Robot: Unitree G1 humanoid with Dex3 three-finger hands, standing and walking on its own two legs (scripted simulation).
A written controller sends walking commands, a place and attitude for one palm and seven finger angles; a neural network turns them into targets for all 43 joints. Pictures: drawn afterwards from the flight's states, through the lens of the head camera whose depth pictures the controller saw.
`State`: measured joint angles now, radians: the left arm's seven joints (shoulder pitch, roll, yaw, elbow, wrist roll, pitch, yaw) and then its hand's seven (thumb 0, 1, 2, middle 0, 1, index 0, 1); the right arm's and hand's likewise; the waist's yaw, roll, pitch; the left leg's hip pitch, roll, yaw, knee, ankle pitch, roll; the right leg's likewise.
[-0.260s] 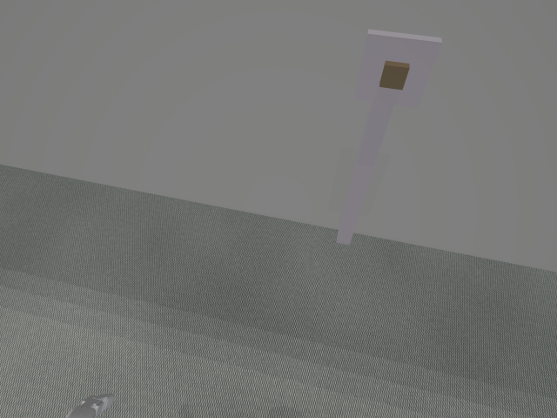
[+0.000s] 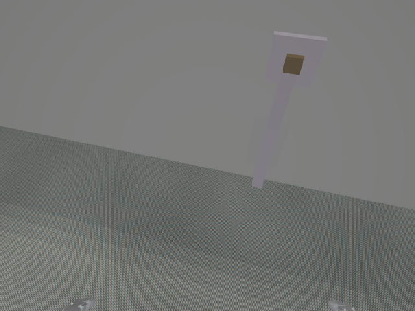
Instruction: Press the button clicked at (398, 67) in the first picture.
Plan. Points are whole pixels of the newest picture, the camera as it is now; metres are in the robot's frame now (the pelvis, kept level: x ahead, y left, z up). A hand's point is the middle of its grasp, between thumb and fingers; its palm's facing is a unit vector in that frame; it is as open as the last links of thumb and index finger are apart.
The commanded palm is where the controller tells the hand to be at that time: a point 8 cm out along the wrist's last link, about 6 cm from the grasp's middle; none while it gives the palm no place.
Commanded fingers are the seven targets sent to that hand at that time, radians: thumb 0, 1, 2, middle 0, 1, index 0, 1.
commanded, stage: stand and wait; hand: left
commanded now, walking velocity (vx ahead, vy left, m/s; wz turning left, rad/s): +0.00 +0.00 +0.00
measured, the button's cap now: (293, 63) +0.93 -0.25 +0.05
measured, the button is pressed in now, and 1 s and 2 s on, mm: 0 0 0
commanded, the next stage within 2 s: look at it before walking up in 0.76 s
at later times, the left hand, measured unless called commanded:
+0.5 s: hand out of the picture +0.05 +0.23 -0.15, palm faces -0.03 -0.94 -0.33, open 7.4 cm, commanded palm none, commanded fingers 0.00 0.90 0.90 -0.20 -0.30 -0.20 -0.30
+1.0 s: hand out of the picture +0.04 +0.22 -0.15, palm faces -0.04 -0.95 -0.32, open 7.4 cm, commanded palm none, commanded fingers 0.00 0.90 0.90 -0.20 -0.30 -0.20 -0.30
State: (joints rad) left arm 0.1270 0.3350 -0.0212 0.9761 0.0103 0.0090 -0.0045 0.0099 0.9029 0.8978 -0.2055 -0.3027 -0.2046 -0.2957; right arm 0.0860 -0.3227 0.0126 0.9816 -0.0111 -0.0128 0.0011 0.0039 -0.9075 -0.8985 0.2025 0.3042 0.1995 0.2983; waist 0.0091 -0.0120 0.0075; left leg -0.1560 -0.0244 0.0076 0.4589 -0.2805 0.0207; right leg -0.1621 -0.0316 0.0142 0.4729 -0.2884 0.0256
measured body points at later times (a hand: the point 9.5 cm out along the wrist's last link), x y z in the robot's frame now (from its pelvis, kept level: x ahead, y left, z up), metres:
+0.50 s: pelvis -0.02 -0.02 +0.01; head -0.02 -0.02 +0.45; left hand +0.05 +0.28 -0.13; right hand +0.06 -0.31 -0.13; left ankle -0.02 +0.11 -0.74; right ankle -0.02 -0.14 -0.74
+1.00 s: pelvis -0.02 -0.02 +0.01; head -0.02 -0.02 +0.46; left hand +0.05 +0.27 -0.13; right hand +0.04 -0.31 -0.13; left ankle -0.02 +0.11 -0.74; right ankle -0.02 -0.14 -0.74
